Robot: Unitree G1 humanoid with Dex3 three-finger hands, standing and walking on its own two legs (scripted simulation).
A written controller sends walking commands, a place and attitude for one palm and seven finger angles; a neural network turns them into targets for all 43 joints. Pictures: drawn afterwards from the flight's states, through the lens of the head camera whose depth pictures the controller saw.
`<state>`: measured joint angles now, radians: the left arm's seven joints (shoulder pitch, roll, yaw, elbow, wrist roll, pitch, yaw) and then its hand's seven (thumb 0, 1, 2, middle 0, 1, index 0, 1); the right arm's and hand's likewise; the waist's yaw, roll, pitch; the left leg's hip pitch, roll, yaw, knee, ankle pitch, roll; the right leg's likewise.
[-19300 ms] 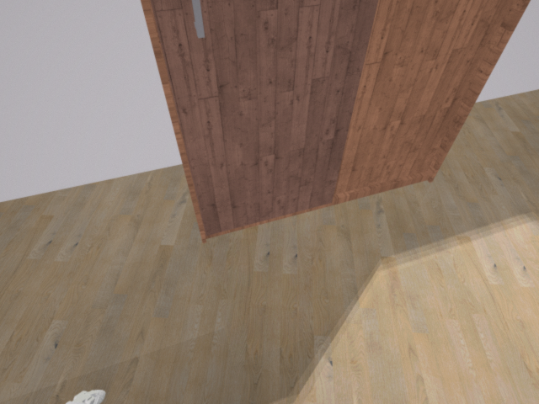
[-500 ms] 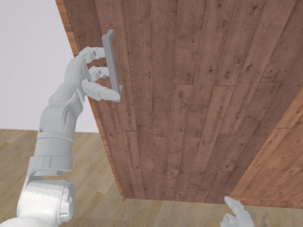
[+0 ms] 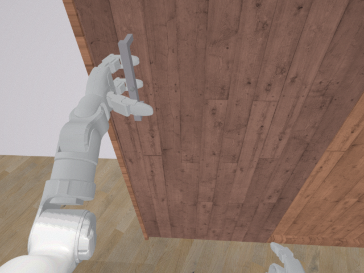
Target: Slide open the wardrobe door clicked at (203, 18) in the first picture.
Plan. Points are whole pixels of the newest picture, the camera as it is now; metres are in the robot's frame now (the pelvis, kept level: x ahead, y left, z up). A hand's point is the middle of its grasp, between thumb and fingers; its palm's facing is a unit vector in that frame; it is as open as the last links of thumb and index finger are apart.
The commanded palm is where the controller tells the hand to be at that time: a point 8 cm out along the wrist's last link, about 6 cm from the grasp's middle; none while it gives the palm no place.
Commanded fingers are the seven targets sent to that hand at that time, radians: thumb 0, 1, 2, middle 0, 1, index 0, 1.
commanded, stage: slide the fingers in behind the handle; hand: left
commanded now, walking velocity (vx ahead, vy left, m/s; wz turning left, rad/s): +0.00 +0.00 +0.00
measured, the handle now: (134, 80) +0.45 +0.15 +0.23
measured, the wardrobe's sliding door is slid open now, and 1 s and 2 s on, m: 0.00 0.00 0.00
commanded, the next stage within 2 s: grip the handle and tug to test in 0.50 s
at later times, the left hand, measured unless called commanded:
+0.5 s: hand (135, 89) +0.40 +0.13 +0.24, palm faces +0.04 -1.00 -0.01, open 14.0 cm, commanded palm +0.38 +0.18 +0.24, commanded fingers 0.00 -0.50 0.30 -0.30 -1.20 -0.30 -1.20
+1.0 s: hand (140, 88) +0.41 +0.12 +0.24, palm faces +0.03 -1.00 +0.00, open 10.2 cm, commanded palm +0.38 +0.18 +0.24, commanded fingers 0.00 0.48 0.72 -0.41 -1.34 -0.41 -1.34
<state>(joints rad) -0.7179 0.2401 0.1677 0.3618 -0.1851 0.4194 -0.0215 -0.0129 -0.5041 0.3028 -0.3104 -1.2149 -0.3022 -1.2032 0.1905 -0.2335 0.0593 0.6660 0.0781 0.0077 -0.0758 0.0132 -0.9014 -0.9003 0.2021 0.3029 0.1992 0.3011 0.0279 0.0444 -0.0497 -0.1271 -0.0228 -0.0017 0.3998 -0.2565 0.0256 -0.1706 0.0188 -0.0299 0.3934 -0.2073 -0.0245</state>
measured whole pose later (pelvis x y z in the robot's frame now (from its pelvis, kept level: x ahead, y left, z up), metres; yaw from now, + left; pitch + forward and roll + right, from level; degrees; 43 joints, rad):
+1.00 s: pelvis +0.00 +0.00 +0.00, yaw +0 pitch -1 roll +0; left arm -0.74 0.21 0.15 0.39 -0.18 0.43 0.01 -0.01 0.04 0.54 -0.36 -1.28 -0.36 -1.28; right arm 0.17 -0.22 0.07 0.67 0.07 0.02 -0.07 0.01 -0.90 -0.90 0.20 0.30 0.20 0.30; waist 0.02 0.05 -0.05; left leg -0.12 -0.02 0.00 0.38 -0.25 0.03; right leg -0.17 0.02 -0.03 0.38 -0.20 -0.02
